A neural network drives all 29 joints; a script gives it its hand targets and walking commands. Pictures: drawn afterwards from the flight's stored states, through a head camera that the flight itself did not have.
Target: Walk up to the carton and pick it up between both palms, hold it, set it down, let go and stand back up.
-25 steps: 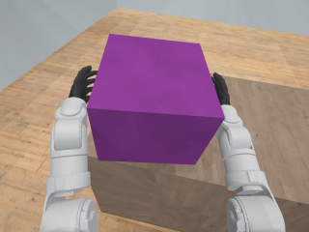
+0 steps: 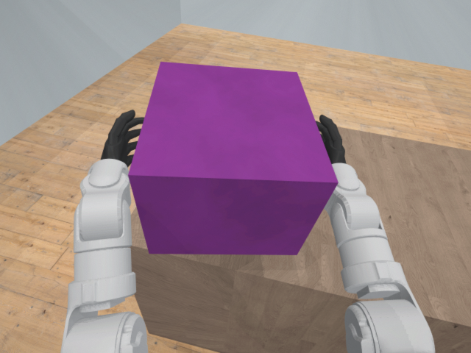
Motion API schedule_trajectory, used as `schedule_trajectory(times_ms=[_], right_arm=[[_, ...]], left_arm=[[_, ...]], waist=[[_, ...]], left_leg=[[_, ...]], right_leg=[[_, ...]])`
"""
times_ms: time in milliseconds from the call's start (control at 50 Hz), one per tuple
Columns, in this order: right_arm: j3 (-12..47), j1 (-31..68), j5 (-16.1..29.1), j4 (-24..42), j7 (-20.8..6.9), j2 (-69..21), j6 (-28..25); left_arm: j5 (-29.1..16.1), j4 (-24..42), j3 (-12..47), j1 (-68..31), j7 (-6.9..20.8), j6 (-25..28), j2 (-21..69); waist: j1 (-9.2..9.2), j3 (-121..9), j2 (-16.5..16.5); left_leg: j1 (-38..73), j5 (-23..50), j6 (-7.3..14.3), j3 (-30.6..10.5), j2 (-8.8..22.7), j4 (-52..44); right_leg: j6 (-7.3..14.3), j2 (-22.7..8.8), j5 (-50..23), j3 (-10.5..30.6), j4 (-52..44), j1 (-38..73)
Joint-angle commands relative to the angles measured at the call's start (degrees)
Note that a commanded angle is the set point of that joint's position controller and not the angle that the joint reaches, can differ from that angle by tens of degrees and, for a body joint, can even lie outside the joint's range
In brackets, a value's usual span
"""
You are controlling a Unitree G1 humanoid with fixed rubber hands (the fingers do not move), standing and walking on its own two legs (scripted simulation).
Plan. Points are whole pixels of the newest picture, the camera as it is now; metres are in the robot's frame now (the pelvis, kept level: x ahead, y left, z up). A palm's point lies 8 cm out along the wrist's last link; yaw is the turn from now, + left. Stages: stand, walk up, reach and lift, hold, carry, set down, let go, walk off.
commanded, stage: hold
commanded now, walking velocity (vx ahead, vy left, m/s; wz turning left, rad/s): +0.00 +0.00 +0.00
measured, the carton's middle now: (227, 157) +0.39 +0.00 +0.16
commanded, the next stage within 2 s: none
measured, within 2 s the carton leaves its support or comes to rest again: neither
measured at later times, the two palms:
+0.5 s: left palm (119, 156) +0.35 +0.17 +0.19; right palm (333, 162) +0.35 -0.17 +0.18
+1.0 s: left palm (121, 158) +0.35 +0.17 +0.18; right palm (333, 164) +0.35 -0.18 +0.17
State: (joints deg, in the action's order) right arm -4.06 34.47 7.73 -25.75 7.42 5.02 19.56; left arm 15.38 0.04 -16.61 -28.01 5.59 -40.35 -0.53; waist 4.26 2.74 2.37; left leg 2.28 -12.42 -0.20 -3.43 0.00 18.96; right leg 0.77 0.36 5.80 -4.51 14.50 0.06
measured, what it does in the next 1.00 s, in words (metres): stands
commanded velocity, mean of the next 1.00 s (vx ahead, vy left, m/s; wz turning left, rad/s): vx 0.00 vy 0.00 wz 0.00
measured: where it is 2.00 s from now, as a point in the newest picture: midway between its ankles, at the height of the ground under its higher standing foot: outside the picture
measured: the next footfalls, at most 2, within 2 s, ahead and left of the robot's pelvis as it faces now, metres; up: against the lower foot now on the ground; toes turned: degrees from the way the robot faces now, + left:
none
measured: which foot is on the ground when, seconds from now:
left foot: down 0.00-1.00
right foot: down 0.00-1.00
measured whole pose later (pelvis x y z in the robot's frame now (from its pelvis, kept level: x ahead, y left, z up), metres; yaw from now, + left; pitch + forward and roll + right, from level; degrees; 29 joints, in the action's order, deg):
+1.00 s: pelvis -0.01 +0.00 +0.00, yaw +0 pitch -8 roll -1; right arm -4.6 35.4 7.3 -26.2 7.8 5.5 19.1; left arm 15.4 -2.3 -16.9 -30.2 5.6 -39.1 -0.6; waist 4.5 3.0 2.4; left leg 0.7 -11.1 0.0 -2.7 -0.3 18.0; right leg 0.6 0.1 4.7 -3.9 13.9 -1.5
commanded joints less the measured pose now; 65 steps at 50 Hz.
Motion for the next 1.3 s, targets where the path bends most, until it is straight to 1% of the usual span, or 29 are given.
schedule_trajectory(times_ms=[0,100,120,160,180,220,280,320,360,400,460,580,700,800,820,860,920,960,980,1000,1020,1040,1060,1080,1100,1120,1160,1180,1280], right_arm=[[21.5,36.6,3.9,16.8,-6.7,-30.4,-3.0],[23.0,37.6,4.1,19.1,-6.4,-31.5,-3.7],[22.3,38.6,3.8,17.9,-6.4,-30.6,-3.5],[22.1,38.1,4.0,17.8,-6.3,-30.5,-3.5],[23.2,37.9,4.6,19.6,-6.4,-30.8,-3.7],[22.6,38.8,4.1,18.3,-6.6,-30.7,-3.6],[22.8,36.9,4.7,18.3,-6.4,-30.5,-3.8],[22.7,38.2,4.6,16.9,-6.7,-30.5,-3.5],[22.8,37.6,4.6,17.3,-7.0,-30.4,-3.6],[21.7,38.3,4.3,14.6,-7.3,-29.8,-3.2],[20.3,36.2,4.2,12.9,-7.4,-29.7,-3.0],[20.5,37.1,4.7,14.9,-7.3,-29.9,-3.9],[20.2,38.4,3.5,14.3,-7.4,-30.2,-3.8],[22.0,37.2,4.4,18.4,-6.9,-30.7,-4.4],[22.5,38.3,4.8,17.8,-6.9,-30.4,-4.3],[21.9,38.2,4.1,17.2,-6.9,-30.1,-4.0],[21.6,39.3,3.6,15.3,-7.3,-30.5,-3.6],[22.0,38.9,4.4,16.9,-7.3,-30.2,-4.1],[22.0,37.1,4.5,15.4,-7.2,-30.8,-3.6],[22.8,37.8,4.8,17.6,-7.0,-30.6,-4.2],[21.9,37.7,4.7,15.7,-7.1,-30.4,-3.9],[22.2,39.0,4.5,16.8,-7.1,-31.0,-4.3],[22.5,38.2,4.8,17.5,-7.0,-31.1,-4.4],[21.8,38.1,4.6,15.4,-6.9,-30.1,-3.9],[22.5,38.3,5.1,16.8,-7.0,-30.9,-4.0],[22.3,36.3,4.8,15.4,-6.8,-30.4,-3.5],[21.2,37.1,4.0,12.8,-7.0,-30.2,-3.0],[21.3,37.9,3.8,13.7,-7.0,-30.5,-3.1],[21.4,38.3,4.0,15.9,-6.8,-31.6,-3.8]], left_arm=[[-7.0,5.8,24.7,-36.1,7.8,3.5,23.4],[-7.7,5.3,24.8,-35.7,7.4,4.1,24.4],[-7.9,4.4,25.1,-36.9,7.3,3.9,24.4],[-7.8,4.0,24.4,-36.0,7.2,3.9,24.4],[-8.4,5.6,25.1,-35.8,7.1,4.2,24.6],[-8.3,5.4,24.7,-37.0,6.8,4.3,24.5],[-8.9,6.6,25.9,-35.8,6.5,4.3,25.3],[-7.9,4.9,24.7,-36.5,6.3,4.3,24.5],[-7.7,5.2,25.0,-36.0,6.3,4.1,24.7],[-6.9,3.3,23.9,-36.9,6.4,3.7,24.1],[-6.2,2.9,23.2,-35.2,6.8,3.3,24.4],[-7.4,5.3,25.6,-36.7,6.8,3.8,26.2],[-7.4,3.9,24.8,-37.9,6.9,4.0,25.0],[-8.8,6.7,26.7,-36.2,6.5,4.6,26.3],[-8.4,6.2,26.1,-36.2,6.4,4.8,25.9],[-8.0,4.9,25.9,-36.7,6.4,4.4,25.7],[-6.6,2.7,23.7,-36.4,6.6,4.2,24.3],[-7.2,4.5,24.1,-36.1,6.5,4.3,24.5],[-7.3,5.6,24.7,-36.7,6.4,4.5,24.7],[-7.5,5.9,25.1,-35.4,6.5,4.4,25.1],[-8.0,6.3,25.6,-38.1,6.3,4.6,25.1],[-8.0,5.3,25.3,-37.5,6.2,4.7,25.2],[-8.4,6.3,26.1,-36.5,6.1,4.7,25.6],[-7.7,4.5,25.1,-36.0,6.1,4.3,25.3],[-7.8,5.3,25.0,-36.8,6.3,4.4,24.7],[-7.5,5.0,24.8,-35.2,6.5,4.0,24.5],[-6.3,2.1,23.2,-35.9,7.0,3.6,23.5],[-5.7,1.8,22.6,-35.9,7.2,3.5,23.9],[-6.8,4.1,23.6,-37.1,7.5,4.2,24.6]], waist=[[0.16,-18.2,-2.9],[0.20,-22.8,-1.8],[0.73,-22.3,-2.6],[0.46,-23.3,-2.3],[0.28,-24.7,-2.3],[0.31,-24.3,-1.8],[0.92,-25.4,-2.7],[0.08,-23.9,-2.5],[0.13,-23.4,-2.8],[-0.47,-20.2,-3.0],[-0.01,-18.3,-3.4],[0.80,-20.6,-4.9],[0.72,-19.1,-2.6],[1.15,-23.8,-2.9],[0.68,-23.8,-2.8],[0.98,-22.5,-2.9],[-0.47,-21.1,-1.9],[-0.72,-23.0,-2.2],[0.03,-22.8,-3.1],[0.23,-24.1,-3.0],[0.69,-24.2,-3.7],[0.05,-25.0,-3.3],[0.49,-25.1,-3.1],[0.29,-22.7,-3.0],[-0.08,-23.1,-2.8],[0.45,-22.1,-2.7],[0.09,-18.8,-2.4],[-0.48,-18.6,-2.1],[-0.14,-21.3,-1.7]], left_leg=[[-10.7,11.5,-1.6,3.5,-2.7,-4.8],[-8.8,13.6,-1.5,3.7,-3.0,-3.8],[-8.5,13.5,-1.6,3.6,-2.9,-4.0],[-8.3,14.0,-1.6,3.6,-2.9,-4.2],[-8.2,14.7,-1.5,3.7,-3.0,-4.1],[-8.7,14.2,-1.4,3.6,-2.8,-4.4],[-6.6,17.7,-2.1,3.5,-2.7,-3.7],[-8.0,14.5,-1.6,3.6,-3.0,-4.2],[-8.0,14.5,-1.6,3.4,-2.7,-4.5],[-9.3,11.2,-1.4,3.3,-2.7,-5.2],[-8.8,12.1,-1.7,3.4,-2.5,-5.5],[-6.4,17.2,-2.8,3.2,-2.2,-4.1],[-8.7,12.8,-1.8,3.4,-2.5,-4.9],[-6.6,17.5,-2.2,3.2,-2.5,-3.8],[-6.0,17.7,-2.2,3.3,-2.5,-3.6],[-7.0,15.3,-1.9,3.5,-2.6,-4.3],[-9.8,10.8,-1.0,3.7,-2.8,-5.3],[-9.3,12.4,-1.2,3.8,-2.8,-5.1],[-8.7,13.3,-1.4,3.9,-2.9,-4.8],[-7.3,15.2,-1.7,3.7,-2.9,-4.3],[-7.0,14.8,-1.8,3.6,-2.8,-4.3],[-7.4,15.2,-1.7,3.7,-2.7,-3.9],[-7.5,15.8,-1.7,3.7,-2.9,-3.9],[-7.9,14.7,-1.7,3.7,-3.0,-4.3],[-8.2,14.1,-1.5,3.8,-3.1,-4.4],[-8.0,15.0,-1.5,3.7,-3.0,-4.5],[-9.6,11.0,-1.2,4.1,-3.0,-5.2],[-10.1,9.8,-0.8,4.0,-2.9,-5.6],[-9.1,11.4,-0.9,4.0,-2.9,-5.1]], right_leg=[[-1.7,0.9,-8.2,1.0,1.7,16.2],[-1.8,1.1,-11.0,0.9,2.0,17.7],[-1.7,1.1,-9.9,1.0,1.6,17.1],[-1.4,1.5,-10.0,0.7,1.4,16.8],[-1.6,1.4,-11.4,1.0,1.4,17.9],[-1.7,1.5,-10.1,0.6,1.3,17.6],[-1.6,1.7,-12.0,0.5,1.4,17.4],[-1.7,1.5,-9.2,0.5,1.1,16.6],[-1.6,1.6,-9.2,0.5,1.1,16.6],[-1.5,1.4,-5.5,0.7,0.8,15.0],[-1.1,1.6,-6.1,0.5,0.6,14.6],[-0.8,2.1,-8.3,0.2,1.1,14.0],[-0.9,1.8,-6.0,0.4,0.8,14.4],[-1.2,2.0,-10.5,0.4,1.1,15.8],[-1.2,1.9,-10.4,0.6,0.8,15.8],[-1.5,1.7,-8.7,0.6,0.6,15.2],[-1.3,1.5,-5.6,0.6,0.5,15.6],[-1.4,1.5,-7.4,0.7,0.8,16.4],[-1.6,1.4,-8.8,0.7,0.9,16.4],[-1.6,1.4,-10.2,0.7,1.1,16.9],[-1.5,1.6,-8.8,0.7,1.1,15.6],[-1.5,1.6,-9.4,0.7,1.3,15.7],[-1.6,1.7,-10.5,0.6,1.4,16.4],[-1.5,1.6,-9.0,0.7,0.8,15.7],[-1.6,1.6,-9.3,1.0,0.7,16.3],[-1.8,1.4,-10.2,1.0,0.8,16.3],[-1.6,1.1,-6.8,1.2,0.5,15.7],[-1.5,1.2,-5.5,1.2,0.5,15.4],[-1.8,1.2,-7.6,0.8,1.0,16.2]])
